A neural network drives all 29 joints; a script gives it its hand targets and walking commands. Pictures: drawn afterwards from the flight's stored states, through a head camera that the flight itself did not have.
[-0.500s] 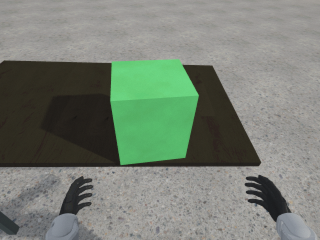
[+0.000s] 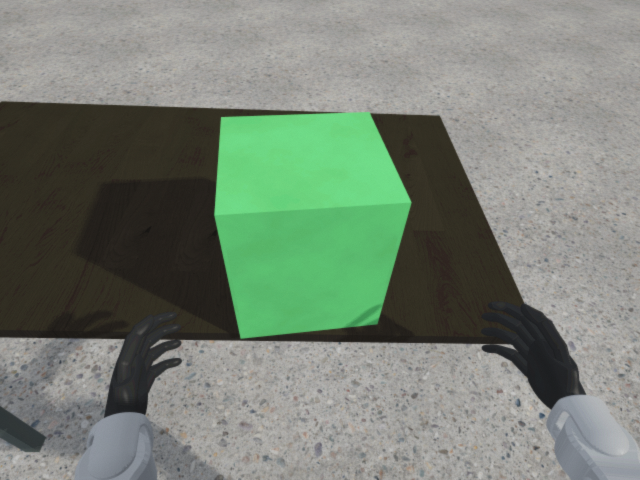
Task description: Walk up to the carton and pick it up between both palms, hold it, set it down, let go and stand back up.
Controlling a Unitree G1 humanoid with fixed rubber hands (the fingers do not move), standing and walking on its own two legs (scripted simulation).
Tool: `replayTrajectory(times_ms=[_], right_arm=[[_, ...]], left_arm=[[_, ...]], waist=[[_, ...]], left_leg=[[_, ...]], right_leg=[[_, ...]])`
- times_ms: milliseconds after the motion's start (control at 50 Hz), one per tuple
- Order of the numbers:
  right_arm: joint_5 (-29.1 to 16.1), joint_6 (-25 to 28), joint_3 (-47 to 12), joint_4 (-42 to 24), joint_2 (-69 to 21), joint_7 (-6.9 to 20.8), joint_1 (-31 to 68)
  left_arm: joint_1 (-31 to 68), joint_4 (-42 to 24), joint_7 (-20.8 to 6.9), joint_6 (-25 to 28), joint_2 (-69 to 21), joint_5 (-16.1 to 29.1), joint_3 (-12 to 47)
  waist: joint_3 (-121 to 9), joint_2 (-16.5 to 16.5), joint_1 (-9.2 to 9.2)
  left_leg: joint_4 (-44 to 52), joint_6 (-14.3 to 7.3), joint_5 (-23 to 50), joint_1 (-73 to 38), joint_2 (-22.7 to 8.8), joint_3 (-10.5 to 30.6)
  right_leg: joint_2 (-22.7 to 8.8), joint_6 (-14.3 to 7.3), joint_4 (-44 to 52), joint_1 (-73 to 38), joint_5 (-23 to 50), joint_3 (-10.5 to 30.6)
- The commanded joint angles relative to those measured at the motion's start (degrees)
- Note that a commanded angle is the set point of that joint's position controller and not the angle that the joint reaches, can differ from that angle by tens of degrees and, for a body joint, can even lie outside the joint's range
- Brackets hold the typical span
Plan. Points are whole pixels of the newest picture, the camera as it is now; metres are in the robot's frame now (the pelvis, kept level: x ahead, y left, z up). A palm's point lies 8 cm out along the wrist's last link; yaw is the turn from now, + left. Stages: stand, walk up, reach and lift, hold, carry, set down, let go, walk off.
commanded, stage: reach and lift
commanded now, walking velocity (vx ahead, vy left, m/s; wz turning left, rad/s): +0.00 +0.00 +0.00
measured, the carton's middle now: (304, 227) +0.44 +0.03 +0.08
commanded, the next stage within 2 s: none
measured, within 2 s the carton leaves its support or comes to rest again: neither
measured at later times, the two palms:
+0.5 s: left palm (159, 301) +0.26 +0.17 +0.14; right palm (538, 318) +0.26 -0.23 +0.12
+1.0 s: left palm (156, 259) +0.29 +0.17 +0.18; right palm (515, 255) +0.33 -0.22 +0.15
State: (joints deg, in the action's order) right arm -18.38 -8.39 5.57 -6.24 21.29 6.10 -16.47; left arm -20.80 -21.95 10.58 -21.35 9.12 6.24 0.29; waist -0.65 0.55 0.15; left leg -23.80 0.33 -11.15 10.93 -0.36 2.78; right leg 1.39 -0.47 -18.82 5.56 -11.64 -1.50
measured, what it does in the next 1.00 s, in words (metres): stands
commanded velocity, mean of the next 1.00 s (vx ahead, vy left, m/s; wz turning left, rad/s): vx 0.00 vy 0.00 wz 0.00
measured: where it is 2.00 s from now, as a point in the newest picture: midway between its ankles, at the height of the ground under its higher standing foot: outside the picture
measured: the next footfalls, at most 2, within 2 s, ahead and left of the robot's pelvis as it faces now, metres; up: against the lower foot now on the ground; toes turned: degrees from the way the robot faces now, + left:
none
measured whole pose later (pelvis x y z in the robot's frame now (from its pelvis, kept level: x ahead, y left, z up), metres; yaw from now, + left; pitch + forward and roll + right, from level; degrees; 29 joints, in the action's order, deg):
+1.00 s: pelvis -0.01 +0.00 +0.00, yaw +0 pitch -2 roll -1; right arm -21.8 -25.2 5.3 6.7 21.9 -2.1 18.6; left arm 18.3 -22.3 11.1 -52.1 8.3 5.9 -1.8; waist 1.1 0.5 -1.5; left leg -23.3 0.5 -10.0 10.9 -0.4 2.7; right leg 1.4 -0.6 -19.9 6.4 -11.2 -1.5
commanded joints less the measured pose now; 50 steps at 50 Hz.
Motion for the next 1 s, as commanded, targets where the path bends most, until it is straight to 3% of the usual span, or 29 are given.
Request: replayTrajectory(times_ms=[0, 20, 60, 80, 100, 120, 140, 160, 180, 200, 260, 280, 360, 400, 480, 500, 540, 560, 600, 660, 720, 740, 780, 820, 840, 900, 920, 960, 980], right_arm=[[-3.78, 1.41, 2.37, -11.41, 9.87, -2.0, 2.73], [-3.62, 0.48, 2.09, -12.76, 10.15, -2.3, 8.74], [-4.24, -1.03, 1.85, -11.64, 9.57, -1.97, 10.49], [-4.36, -1.38, 3.49, -10.47, 11.36, -1.85, 8.62], [-3.08, -2.09, 4.11, -9.54, 11.68, -2.17, 14.29], [-3.28, -1.99, 4.01, -10.87, 10.88, -2.37, 13.24], [-3.74, -2.43, 4.11, -12.1, 11.53, -2.45, 18.67], [-3.5, -2.93, 4.54, -13.84, 11.75, -2.6, 14.95], [-2.8, -3.17, 6.34, -15.2, 12.1, -2.65, 20.21], [-2.66, -4.12, 5.42, -12.61, 12.58, -3.15, 21.53], [-3.37, -5.5, 4.77, -13.46, 12.06, -3.72, 25.81], [-3.28, -5.68, 4.26, -12.6, 11.4, -4.08, 25.16], [-3.77, -9.09, 3.43, -7.01, 12.07, -4.8, 33.37], [-4.87, -9.66, 2.19, -4.17, 14.02, -4.98, 29.94], [-5.09, -11.78, 0.3, -0.27, 14.6, -7.0, 37.78], [-5.49, -11.76, 0.86, -1.66, 14.93, -7.11, 39.2], [-6.11, -12.57, -1.56, -0.54, 14.25, -7.6, 39.22], [-6.62, -12.33, -0.97, -3.58, 15.54, -8.02, 42.51], [-6.13, -12.05, -0.74, -4.63, 16.6, -8.84, 42.51], [-7.28, -12.32, -0.19, -5.01, 16.7, -8.81, 46.54], [-7.28, -11.97, -0.31, -4.88, 18.05, -9.3, 47.45], [-6.84, -12.44, 0.53, -3.41, 18.3, -9.3, 50.91], [-6.19, -13.28, 0.61, -1.54, 19.19, -9.27, 52.97], [-7.31, -13.67, 0.51, 3.01, 19.63, -8.94, 52.8], [-7.41, -14.49, -1.05, 4.14, 18.29, -9.14, 54.52], [-4.73, -15.85, 0.03, 7.43, 18.33, -9.11, 61.38], [-5.23, -16.44, -0.55, 12.01, 18.69, -8.28, 63.76], [-5.01, -16.18, -0.14, 9.3, 19.01, -8.08, 71.02], [-4.67, -16.49, -0.01, 11.93, 18.27, -7.99, 70.35]], left_arm=[[4.97, -23.06, 0.5, -0.23, 0.18, 1.83, 4.29], [12.19, -20.63, 0.6, -1.27, 1.57, 2.55, 3.79], [14.15, -19.88, 0.94, -3.51, 0.12, 1.95, 3.99], [12.54, -22.92, 1.45, -4.83, -0.58, 1.59, 4.22], [17.7, -18.8, 1.49, -5.68, 0.26, 1.53, 3.84], [16.65, -21.41, 1.78, -5.95, -0.59, 1.73, 4.49], [22.52, -18.83, 1.58, -7.13, 0.07, 2.13, 3.79], [19.11, -21.81, 1.83, -7.87, -0.48, 2.78, 4.94], [24.68, -24.11, 2.31, -8.2, 1.12, 3.01, 3.48], [26.73, -21.05, 2.26, -9.44, 1.25, 2.58, 3.36], [31.2, -17.8, 3.1, -12.0, 1.76, 2.49, 1.05], [30.02, -14.17, 2.61, -13.01, -0.44, 2.2, 0.6], [38.79, -6.15, 2.04, -17.85, 1.0, 1.04, -3.34], [33.67, -8.46, 1.94, -19.64, 1.3, -0.57, -6.32], [39.97, -2.58, -0.2, -23.26, 1.4, -1.18, -8.62], [41.2, -5.5, -0.32, -23.2, 1.69, -0.75, -8.62], [40.97, -5.22, -0.38, -24.27, 1.3, -2.48, -11.32], [43.51, -8.98, -0.45, -23.91, 2.14, -1.9, -11.69], [42.84, -10.61, -0.76, -24.19, 1.52, -0.39, -9.67], [46.31, -11.33, 0.02, -24.22, 2.55, 0.35, -10.82], [47.17, -13.49, 0.35, -24.3, 4.78, 0.52, -11.84], [50.65, -14.46, 0.55, -24.61, 3.44, 1.63, -9.83], [52.01, -9.18, 0.66, -26.04, 4.72, 0.86, -11.04], [51.63, -10.84, 1.3, -26.89, 3.75, -0.46, -10.96], [53.03, -5.73, 1.36, -27.67, 4.95, -1.28, -13.6], [61.28, 0.96, 1.39, -28.94, 4.85, -1.45, -13.83], [62.53, 3.07, 1.91, -29.51, 4.1, -1.53, -13.07], [69.14, 4.36, 2.12, -29.66, 6.19, 0.66, -13.58], [69.23, 5.66, 2.42, -29.91, 6.39, 0.33, -13.41]], waist=[[-4.6, -1.35, 0.36], [-5.37, -1.31, -0.49], [-3.61, -3.35, -1.33], [-3.64, -4.21, -0.04], [-2.42, -1.78, 0.23], [-4.18, -2.33, -0.63], [-4.53, -2.21, -0.62], [-4.89, -1.44, -0.4], [-6.48, -2.42, -0.88], [-4.69, -3.05, -0.44], [-2.65, -1.18, -2.39], [-4.37, 0.84, -2.13], [-4.37, -0.36, -1.76], [-5.75, 1.1, -2.32], [-7.1, 2.27, -1.49], [-8.8, 2.07, -0.82], [-8.77, 1.51, -2.05], [-11.8, 0.91, -2.81], [-13.92, 1.0, -0.9], [-15.54, 0.74, -2.11], [-16.35, 0.11, -2.32], [-18.5, -0.98, -1.01], [-16.28, 0.53, -2.16], [-16.84, -2.48, -1.49], [-12.99, 0.0, -3.12], [-11.99, 2.06, -3.09], [-11.14, 0.31, -3.52], [-13.29, 2.66, -3.87], [-13.67, 1.67, -3.91]], left_leg=[[5.71, 3.29, 20.72, -15.47, -1.88, -2.22], [6.18, 2.66, 17.1, -14.51, -1.74, -2.54], [7.13, 3.19, 12.65, -14.1, -1.96, -2.28], [7.44, 3.68, 13.94, -14.94, -2.51, -1.89], [7.87, 2.62, 9.87, -13.87, -2.52, -2.58], [7.48, 2.86, 9.71, -14.52, -2.5, -2.3], [7.85, 2.06, 5.96, -13.06, -2.38, -2.34], [8.25, 2.47, 7.19, -13.93, -2.66, -2.2], [8.38, 2.17, 4.28, -11.59, -2.61, -2.46], [7.9, 2.24, 6.16, -12.62, -2.42, -2.99], [9.66, 1.05, 1.05, -9.95, -2.53, -3.49], [9.6, 0.58, -0.04, -10.98, -2.67, -3.39], [9.68, 0.1, -0.71, -9.03, -2.13, -3.77], [8.9, 0.86, 7.87, -13.75, -2.07, -4.16], [7.38, 0.34, 13.55, -15.19, -1.55, -4.1], [7.27, 0.8, 13.63, -14.74, -1.34, -3.72], [6.38, 0.8, 18.05, -15.54, -1.04, -3.87], [5.59, 1.07, 20.43, -15.91, -1.03, -3.62], [4.29, 1.96, 26.83, -17.93, -0.81, -4.06], [4.37, 1.73, 23.92, -17.07, -0.79, -3.46], [3.38, 2.8, 29.52, -19.0, -0.76, -4.44], [2.59, 3.35, 29.02, -19.33, -1.35, -3.6], [3.64, 2.8, 24.99, -18.18, -1.34, -4.08], [3.45, 3.25, 25.89, -19.74, -1.29, -3.89], [4.86, 2.34, 21.67, -16.23, -1.04, -4.5], [6.73, 1.02, 12.18, -11.7, -1.34, -5.08], [7.45, 1.12, 9.4, -10.92, -1.46, -4.7], [8.23, 0.25, 5.02, -8.11, -1.72, -4.34], [7.81, 0.55, 6.13, -7.57, -1.58, -4.79]], right_leg=[[2.14, -2.26, 4.99, 6.89, 10.82, 2.8], [1.77, -2.29, 5.16, 8.15, 7.56, 3.37], [1.61, -2.99, 6.16, 9.59, 2.58, 3.41], [1.87, -3.66, 5.84, 8.23, 4.42, 3.07], [1.48, -3.21, 6.12, 9.06, 1.63, 3.45], [1.64, -3.14, 5.49, 9.29, 2.46, 3.12], [1.37, -3.15, 5.26, 10.1, -0.26, 3.48], [1.79, -3.0, 5.08, 8.65, 1.83, 3.11], [1.8, -2.84, 3.93, 8.38, 0.85, 2.87], [1.65, -2.83, 4.19, 10.44, 1.32, 3.25], [1.33, -2.14, 3.81, 9.95, -2.09, 3.64], [0.83, -2.04, 4.4, 8.32, -1.44, 4.4], [0.87, -1.69, 3.64, 7.2, -1.21, 4.19], [1.63, -1.63, 3.34, 4.82, 5.05, 3.17], [1.56, -0.86, 3.02, 4.29, 10.61, 3.56], [1.65, -0.77, 2.7, 2.19, 11.17, 3.49], [1.23, -0.75, 2.01, 1.3, 14.78, 3.93], [1.27, -0.23, 1.54, 0.95, 18.15, 4.1], [1.66, 0.0, 1.15, 0.04, 23.99, 3.06], [1.63, -0.08, 1.67, 1.82, 18.87, 3.92], [2.25, 0.08, 1.2, 0.5, 22.47, 2.87], [2.57, -0.38, 0.48, 1.87, 20.35, 2.52], [2.55, -0.52, 1.59, 3.3, 17.16, 2.53], [2.03, -1.02, 1.75, 2.51, 18.33, 3.11], [2.0, -0.53, 1.91, 2.06, 15.66, 3.37], [1.49, -0.3, 2.13, 2.84, 9.15, 3.55], [1.43, -0.75, 2.26, 4.35, 6.07, 3.18], [1.19, -0.29, 1.9, 4.17, 4.21, 3.48], [1.14, -0.71, 1.44, 3.28, 5.36, 3.53]])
